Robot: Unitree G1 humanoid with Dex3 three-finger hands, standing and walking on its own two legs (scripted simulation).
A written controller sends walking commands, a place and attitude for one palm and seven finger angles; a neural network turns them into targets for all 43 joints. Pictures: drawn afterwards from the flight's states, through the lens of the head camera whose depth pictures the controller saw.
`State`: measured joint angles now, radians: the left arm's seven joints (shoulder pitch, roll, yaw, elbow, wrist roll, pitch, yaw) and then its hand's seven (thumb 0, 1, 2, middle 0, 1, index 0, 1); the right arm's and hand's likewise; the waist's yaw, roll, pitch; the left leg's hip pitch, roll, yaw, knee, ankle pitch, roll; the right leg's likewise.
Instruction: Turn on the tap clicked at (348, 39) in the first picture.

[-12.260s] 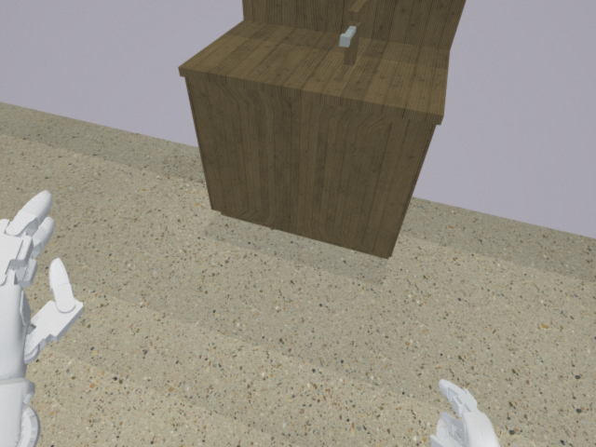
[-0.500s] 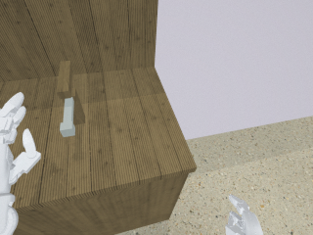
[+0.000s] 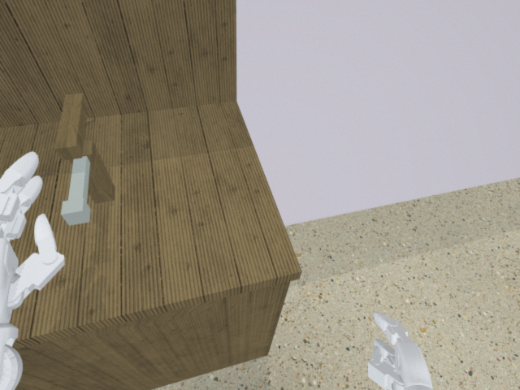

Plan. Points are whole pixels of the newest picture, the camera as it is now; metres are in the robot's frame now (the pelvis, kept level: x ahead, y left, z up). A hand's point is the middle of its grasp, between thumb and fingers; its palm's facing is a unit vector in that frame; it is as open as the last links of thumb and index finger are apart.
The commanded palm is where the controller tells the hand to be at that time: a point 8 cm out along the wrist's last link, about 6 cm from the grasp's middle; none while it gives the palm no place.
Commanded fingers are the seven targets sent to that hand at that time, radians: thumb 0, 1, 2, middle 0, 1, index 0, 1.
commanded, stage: shuffle to correct the standing spot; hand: left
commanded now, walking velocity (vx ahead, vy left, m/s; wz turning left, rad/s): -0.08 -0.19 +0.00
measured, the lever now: (76, 211) +0.32 +0.30 +0.09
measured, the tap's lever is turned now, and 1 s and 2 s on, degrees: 0 0 0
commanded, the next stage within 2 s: come to a stop and stand still in 0.12 s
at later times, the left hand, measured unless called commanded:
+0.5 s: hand (73, 264) +0.21 +0.23 +0.16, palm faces +0.39 -0.82 -0.42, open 7.4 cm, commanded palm +0.16 +0.26 +0.17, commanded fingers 0.00 0.90 0.90 -0.20 -0.30 -0.20 -0.30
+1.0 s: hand out of the picture +0.24 +0.32 +0.17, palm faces +0.44 -0.84 -0.32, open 7.4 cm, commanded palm +0.18 +0.34 +0.17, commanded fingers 0.00 0.90 0.90 -0.20 -0.30 -0.20 -0.30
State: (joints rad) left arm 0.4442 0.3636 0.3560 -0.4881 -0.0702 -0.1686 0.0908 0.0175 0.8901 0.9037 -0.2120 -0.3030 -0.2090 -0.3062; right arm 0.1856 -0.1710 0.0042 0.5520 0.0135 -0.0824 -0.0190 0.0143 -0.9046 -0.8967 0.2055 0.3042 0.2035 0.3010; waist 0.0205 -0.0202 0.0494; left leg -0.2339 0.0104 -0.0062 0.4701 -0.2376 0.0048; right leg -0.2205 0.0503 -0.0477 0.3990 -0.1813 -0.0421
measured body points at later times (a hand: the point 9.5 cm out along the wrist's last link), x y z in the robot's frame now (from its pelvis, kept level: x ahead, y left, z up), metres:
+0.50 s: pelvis +0.00 -0.02 +0.00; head +0.01 -0.02 +0.45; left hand +0.19 +0.27 +0.18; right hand +0.16 -0.27 -0.09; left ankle +0.01 +0.11 -0.74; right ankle +0.02 -0.09 -0.74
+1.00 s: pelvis +0.02 +0.06 +0.00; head +0.04 +0.10 +0.44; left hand +0.21 +0.36 +0.19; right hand +0.21 -0.15 -0.06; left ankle +0.01 +0.11 -0.74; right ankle +0.02 -0.09 -0.74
